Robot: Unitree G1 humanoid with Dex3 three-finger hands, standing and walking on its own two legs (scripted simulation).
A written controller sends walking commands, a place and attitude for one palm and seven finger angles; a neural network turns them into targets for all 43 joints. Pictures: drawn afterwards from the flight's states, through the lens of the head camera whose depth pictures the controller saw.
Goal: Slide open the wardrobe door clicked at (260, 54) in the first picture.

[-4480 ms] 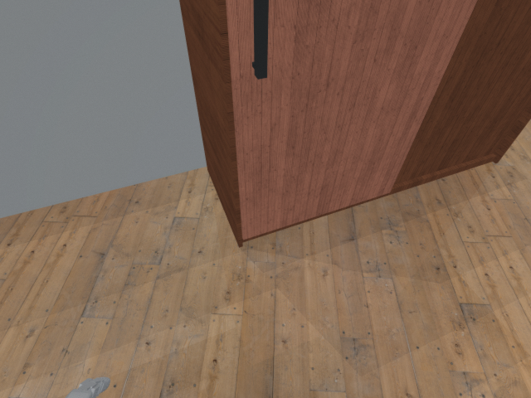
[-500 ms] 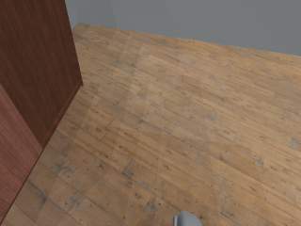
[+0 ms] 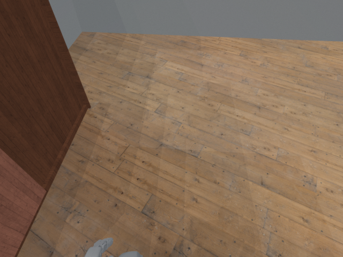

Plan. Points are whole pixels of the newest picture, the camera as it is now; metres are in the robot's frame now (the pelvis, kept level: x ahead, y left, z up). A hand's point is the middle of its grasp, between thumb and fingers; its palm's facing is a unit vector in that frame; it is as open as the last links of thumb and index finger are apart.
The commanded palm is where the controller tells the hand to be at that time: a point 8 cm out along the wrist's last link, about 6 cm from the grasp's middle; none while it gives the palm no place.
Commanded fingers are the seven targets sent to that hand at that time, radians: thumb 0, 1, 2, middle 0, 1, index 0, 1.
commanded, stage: turn to face it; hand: left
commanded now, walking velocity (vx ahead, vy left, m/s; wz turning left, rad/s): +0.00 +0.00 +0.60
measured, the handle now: out of the picture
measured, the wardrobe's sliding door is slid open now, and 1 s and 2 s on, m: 0.00 0.00 0.00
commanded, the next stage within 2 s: none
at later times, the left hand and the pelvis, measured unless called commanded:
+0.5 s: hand out of the picture +0.01 +0.29 -0.16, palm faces +0.31 -0.92 -0.26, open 7.4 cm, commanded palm none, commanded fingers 0.00 0.90 0.90 -0.20 -0.30 -0.20 -0.30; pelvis +0.00 +0.05 +0.01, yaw +15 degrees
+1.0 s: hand out of the picture -0.05 +0.21 -0.15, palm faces +0.56 -0.79 -0.25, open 7.4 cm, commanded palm none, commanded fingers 0.00 0.90 0.90 -0.20 -0.30 -0.20 -0.30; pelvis -0.01 +0.01 +0.01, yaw +35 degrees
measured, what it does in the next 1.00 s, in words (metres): steps on the spot, turning left: left foot, then right foot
